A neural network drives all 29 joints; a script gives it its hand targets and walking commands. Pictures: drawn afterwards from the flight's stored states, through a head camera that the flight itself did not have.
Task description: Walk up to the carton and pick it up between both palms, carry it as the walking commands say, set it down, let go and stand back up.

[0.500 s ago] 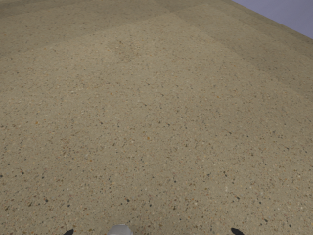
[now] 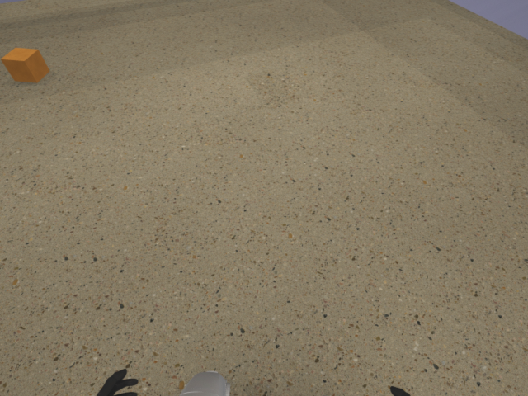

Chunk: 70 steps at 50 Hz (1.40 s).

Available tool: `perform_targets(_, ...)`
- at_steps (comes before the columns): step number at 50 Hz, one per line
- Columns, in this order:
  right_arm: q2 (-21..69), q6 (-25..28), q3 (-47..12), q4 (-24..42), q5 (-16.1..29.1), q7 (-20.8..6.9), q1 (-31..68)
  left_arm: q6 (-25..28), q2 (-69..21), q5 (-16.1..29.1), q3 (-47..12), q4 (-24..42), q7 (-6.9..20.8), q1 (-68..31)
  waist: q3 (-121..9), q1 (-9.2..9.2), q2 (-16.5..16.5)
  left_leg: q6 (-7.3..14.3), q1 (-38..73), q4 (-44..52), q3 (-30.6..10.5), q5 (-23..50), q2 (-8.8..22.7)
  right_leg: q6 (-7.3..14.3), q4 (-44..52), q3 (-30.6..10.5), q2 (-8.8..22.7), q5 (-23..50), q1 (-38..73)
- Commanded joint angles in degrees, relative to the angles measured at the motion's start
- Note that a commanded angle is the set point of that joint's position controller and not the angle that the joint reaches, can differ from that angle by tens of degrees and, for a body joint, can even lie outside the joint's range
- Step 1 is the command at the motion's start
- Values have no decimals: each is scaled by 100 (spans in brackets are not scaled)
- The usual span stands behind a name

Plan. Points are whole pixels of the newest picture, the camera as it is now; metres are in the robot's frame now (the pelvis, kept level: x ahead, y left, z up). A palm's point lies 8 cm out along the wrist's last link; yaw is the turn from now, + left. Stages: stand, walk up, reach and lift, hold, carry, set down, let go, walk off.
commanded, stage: walk up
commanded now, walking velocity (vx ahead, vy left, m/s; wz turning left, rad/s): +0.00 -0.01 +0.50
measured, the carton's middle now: (26, 65) +2.16 +1.57 -0.68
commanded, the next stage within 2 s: none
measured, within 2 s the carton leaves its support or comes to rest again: neither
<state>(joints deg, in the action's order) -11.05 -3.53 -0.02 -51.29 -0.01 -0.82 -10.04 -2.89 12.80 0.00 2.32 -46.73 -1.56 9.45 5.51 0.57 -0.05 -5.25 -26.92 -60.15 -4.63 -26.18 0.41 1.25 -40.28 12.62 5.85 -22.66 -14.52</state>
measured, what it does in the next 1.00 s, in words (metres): walks ahead, turning left: left foot, then right foot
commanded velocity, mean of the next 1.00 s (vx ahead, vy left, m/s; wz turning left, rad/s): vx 0.39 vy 0.21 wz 0.48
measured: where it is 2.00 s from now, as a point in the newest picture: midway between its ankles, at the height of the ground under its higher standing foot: (139, 278)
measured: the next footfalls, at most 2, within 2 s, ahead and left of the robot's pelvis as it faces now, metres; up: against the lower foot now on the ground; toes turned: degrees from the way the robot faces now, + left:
left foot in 0.18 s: +0.05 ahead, +0.15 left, +0.00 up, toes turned +6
right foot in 0.60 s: +0.19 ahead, -0.02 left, +0.00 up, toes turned +7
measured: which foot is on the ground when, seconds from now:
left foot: up 0.00-0.16, down 0.18-0.62, up 0.64-0.92, down 0.94-1.00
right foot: down 0.00-0.26, up 0.28-0.58, down 0.60-0.94, up 0.96-1.00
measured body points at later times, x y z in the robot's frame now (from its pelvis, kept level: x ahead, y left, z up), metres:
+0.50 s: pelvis +0.06 +0.09 +0.00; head +0.11 +0.11 +0.45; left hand +0.14 +0.35 -0.14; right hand +0.12 -0.15 -0.14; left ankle +0.01 +0.14 -0.72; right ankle +0.08 -0.05 -0.67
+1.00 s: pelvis +0.25 +0.23 -0.04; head +0.26 +0.25 +0.41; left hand +0.12 +0.46 -0.19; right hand +0.42 +0.05 -0.17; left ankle +0.27 +0.39 -0.72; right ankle +0.17 +0.00 -0.67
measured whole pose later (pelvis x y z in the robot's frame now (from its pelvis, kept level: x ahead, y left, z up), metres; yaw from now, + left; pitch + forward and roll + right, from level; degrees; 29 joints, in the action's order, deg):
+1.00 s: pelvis +0.25 +0.23 -0.04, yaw +25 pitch -2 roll -2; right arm -12.4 0.4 0.0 -51.7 0.0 -4.7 -12.2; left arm -1.5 13.6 0.0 3.4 -57.7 0.0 22.0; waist 4.3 0.9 -0.7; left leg -1.5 -31.6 -54.1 -2.8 -19.6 3.1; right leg -5.7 -59.8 7.8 11.5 -34.8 -7.5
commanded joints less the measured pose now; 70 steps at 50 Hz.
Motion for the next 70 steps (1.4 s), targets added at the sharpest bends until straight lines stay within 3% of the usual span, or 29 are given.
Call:
perform_targets(1, -848, 33, 494, 698, -70, -101, 318, 151, 978, -149, 182, 367, -46, 94, -281, -198, 538, -175, -1011, -440, 538, -108, 296, 698, 2232, -1101, 1990, 1764, 673)
perform_targets(7, -749, 196, 337, 402, -77, -208, -506, 161, 1374, -179, 493, 318, 33, -211, -760, 309, 472, 97, 983, 2556, 893, 248, 144, 269, 960, -488, 1793, 1451, 394)
perform_targets(9, -1243, 139, 475, 418, -200, -568, -322, 150, 2047, -252, 704, -204, -66, 290, -520, 117, -180, 248, 204, 2237, 595, 94, 455, 360, 1989, -1979, 2957, -2050, 430)
perform_targets(13, -1009, 192, 551, 60, -282, -574, -1018, 207, 1588, -170, 617, -468, -93, -586, -428, 679, -414, 629, 1045, 3031, 232, 454, 231, -93, 656, -760, 2034, -915, -215)
perform_targets(15, -1629, 255, 608, -173, -256, -375, -1660, 170, 904, -37, 355, -183, 34, -1042, -817, 1032, -1882, 1253, 2223, 4871, -2959, -531, 966, -419, -2931, -278, -186, -951, -2039)
perform_targets(17, -1549, 349, 465, -123, -128, -215, -1433, 259, 653, -106, 247, 28, 80, -1139, -679, 807, -1220, 1511, 2605, 4743, -3597, -224, 1373, -313, -3378, -900, -88, -931, -2971)
perform_targets(20, -1052, 544, 252, -174, -140, 23, -1334, 380, 448, -160, 144, 76, 193, -1006, -791, 629, -758, 1582, 2641, 4636, -3229, 1063, 1209, -419, -2635, -1219, -86, -250, -2651)
perform_targets(26, -1047, 591, 273, -54, -247, 21, -1213, 376, 376, -53, 48, 527, 89, -1396, -777, 631, -1130, 1683, 1978, 4265, -2598, 3351, 828, -552, -555, -925, -208, -327, -1681)
perform_targets(29, -1045, 596, 284, 59, -197, 33, -782, 381, 504, 17, 148, 313, -21, -188, -1317, -111, -730, 1343, 358, 3164, -1881, 4359, 385, -345, 791, -845, -196, 311, 1245)
perform_targets(30, -983, 612, 267, 196, -165, -4, -453, 419, 827, -37, 257, 133, -82, 798, -1789, -615, -367, 1155, -623, 2096, -1297, 4008, 11, -196, 1380, -1174, 312, 966, 3087)
perform_targets(31, -640, 649, 161, 385, -152, -19, -307, 454, 1534, -245, 421, -139, -172, 1800, -2036, -913, 1144, 803, -1948, 571, -400, 557, -725, 250, 1812, -2932, 2051, 1636, 4280)
perform_targets(32, -770, 598, 165, 643, -130, -73, -250, 338, 2082, -309, 529, -240, -202, 2093, -2007, -981, 1327, 500, -2747, -663, -76, -789, -344, 730, 1956, -3887, 3396, 1837, 4162)
perform_targets(34, -959, 456, 367, 698, -119, -190, 172, 322, 1542, -353, 367, -117, -150, 1333, -987, -701, 377, 223, -2836, -1428, -120, -310, 206, 905, 2143, -2902, 2899, 1579, 2950)
perform_targets(36, -964, 316, 385, 739, -133, -332, 69, 398, 1286, -288, 341, 36, -134, 727, -322, -434, 553, 81, -2581, -1404, -53, 204, 491, 598, 2662, -2172, 2629, 643, 1899)
perform_targets(41, -693, 164, 175, 685, -196, -594, 198, 533, 1240, -199, 278, -150, -83, 570, 400, -106, 743, 93, -1451, 361, 478, 789, 709, 185, 2636, -744, 2316, 2155, 863)
perform_targets(43, -568, 180, 74, 617, -189, -663, 42, 478, 1382, -187, 353, -200, -29, 252, 493, 265, 1039, 184, -303, 1087, 916, 782, 579, -29, 2515, -218, 1977, 1855, 149)
perform_targets(46, -887, 355, 325, -27, -148, -514, -1540, 457, 1603, -104, 449, -190, 52, -163, -315, 941, 647, 466, 1598, 1753, 1574, 839, -180, -178, 202, 103, 1424, 3656, -82)
perform_targets(47, -1367, 445, 556, -350, -180, -435, -2380, 468, 1380, -38, 348, -54, 84, -396, -656, 1267, -145, 838, 2639, 2240, 791, 706, -248, -376, -1509, 197, 843, 3269, -806)
perform_targets(48, -2165, 468, 768, -432, -242, -323, -2834, 468, 886, 4, 303, 221, 173, -549, -721, 1249, -2169, 1349, 2861, 3779, -2423, 755, 1418, -589, -3581, 386, -429, -718, -2195)
perform_targets(49, -2227, 485, 682, -480, -66, -219, -2880, 483, 762, 13, 239, 448, 229, -552, -963, 1026, -2196, 1595, 2865, 4543, -3707, 592, 1869, -284, -4082, -534, -401, -1604, -2535)
perform_targets(50, -2088, 538, 612, -422, -45, -88, -2537, 568, 731, -27, 202, 407, 281, -379, -1103, 828, -1623, 1619, 2978, 4684, -3953, 95, 2015, -173, -3968, -921, -204, -1226, -2723)
perform_targets(53, -1314, 634, 417, -199, -124, 118, -1103, 627, 484, -109, 46, 90, 370, 61, -906, 315, -1078, 1398, 1463, 4632, -2732, -632, 1336, -164, -2925, -1095, 174, -607, -1637)
perform_targets(57, -1214, 622, 417, 12, -169, 62, -705, 515, 315, -124, -26, 177, 342, 29, -388, 101, -842, 1609, -26, 4820, -2222, -184, 1368, -354, -1254, -781, 200, -698, -865)
perform_targets(60, -1146, 527, 420, 201, -144, -6, -228, 567, 450, -115, 73, -291, 267, 1319, -803, -598, -475, 1089, -1341, 4010, -1380, -449, 588, -321, 682, -665, -47, 420, 1808)
perform_targets(61, -804, 566, 280, 376, -125, -37, -2, 603, 889, -191, 221, -514, 202, 2168, -985, -989, 777, 601, -1809, 2695, -465, -455, -113, -138, 1914, -1546, 736, -360, 2555)
perform_targets(62, -412, 620, 120, 651, -158, -93, 332, 593, 1631, -221, 379, -551, 172, 2462, -792, -1131, 2660, 504, -2452, 631, 207, -391, -289, 13, 3284, -3582, 2355, -2263, 2437)
perform_targets(63, -596, 601, 213, 543, -188, -110, 157, 526, 1777, -236, 363, -451, 146, 2204, -558, -926, 2006, 399, -2522, -121, 92, -215, 175, 404, 3462, -4227, 2785, -2772, 2197)
perform_targets(65, -769, 549, 332, 394, -233, -230, 109, 550, 1488, -279, 259, -273, 142, 1625, 129, -577, 634, 264, -2431, -652, 105, 431, 369, 401, 3401, -3477, 2500, -1721, 1608)
perform_targets(70, -592, 386, 198, 399, -239, -387, 236, 704, 1087, -163, 215, -397, 104, 1932, -189, -518, 755, 170, -1983, -350, 625, 1011, 332, 204, 2226, -1287, 1814, 3838, 2136)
